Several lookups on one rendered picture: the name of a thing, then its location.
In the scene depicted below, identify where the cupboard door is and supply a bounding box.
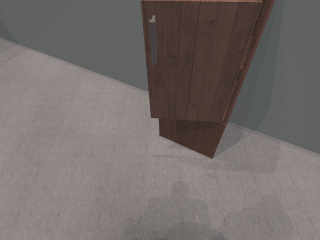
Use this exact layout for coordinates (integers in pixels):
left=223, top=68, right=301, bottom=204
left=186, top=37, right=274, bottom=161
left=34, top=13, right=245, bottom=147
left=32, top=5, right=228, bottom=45
left=141, top=0, right=263, bottom=122

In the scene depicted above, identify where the handle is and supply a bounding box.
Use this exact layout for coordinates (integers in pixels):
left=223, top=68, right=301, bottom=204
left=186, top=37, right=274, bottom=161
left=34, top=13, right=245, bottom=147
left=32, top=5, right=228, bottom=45
left=149, top=15, right=157, bottom=64

